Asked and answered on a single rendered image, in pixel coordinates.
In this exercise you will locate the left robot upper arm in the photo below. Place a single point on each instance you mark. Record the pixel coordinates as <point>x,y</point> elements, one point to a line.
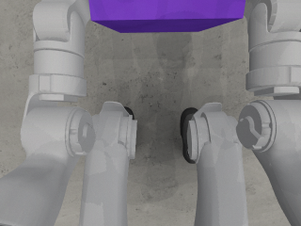
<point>54,138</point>

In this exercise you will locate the left robot forearm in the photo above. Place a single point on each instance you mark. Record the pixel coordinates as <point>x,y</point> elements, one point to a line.
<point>59,28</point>

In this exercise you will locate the right robot forearm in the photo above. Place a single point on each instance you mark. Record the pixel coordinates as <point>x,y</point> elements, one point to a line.
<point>274,46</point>

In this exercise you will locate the robot left shin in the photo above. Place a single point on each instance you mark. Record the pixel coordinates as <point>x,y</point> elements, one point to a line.
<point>108,106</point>

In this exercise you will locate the carton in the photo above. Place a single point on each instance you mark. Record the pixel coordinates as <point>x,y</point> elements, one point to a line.
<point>159,16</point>

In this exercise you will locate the robot left foot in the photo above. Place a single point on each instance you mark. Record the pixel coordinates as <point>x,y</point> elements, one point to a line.
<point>130,112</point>

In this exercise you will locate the right robot upper arm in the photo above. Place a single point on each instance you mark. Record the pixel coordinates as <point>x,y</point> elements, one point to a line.
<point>272,130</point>

